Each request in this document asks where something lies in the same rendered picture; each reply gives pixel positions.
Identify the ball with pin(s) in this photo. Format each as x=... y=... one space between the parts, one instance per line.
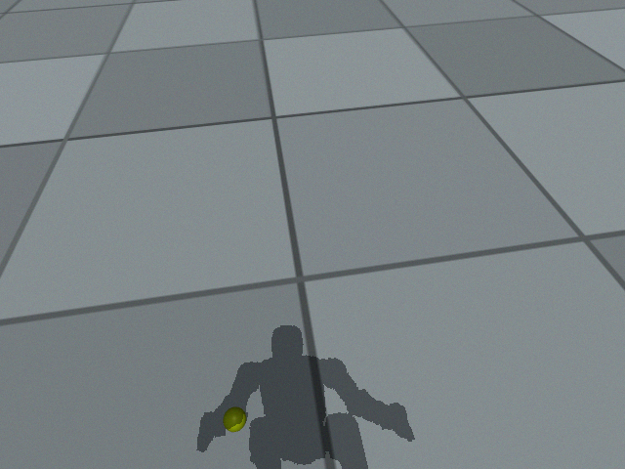
x=234 y=419

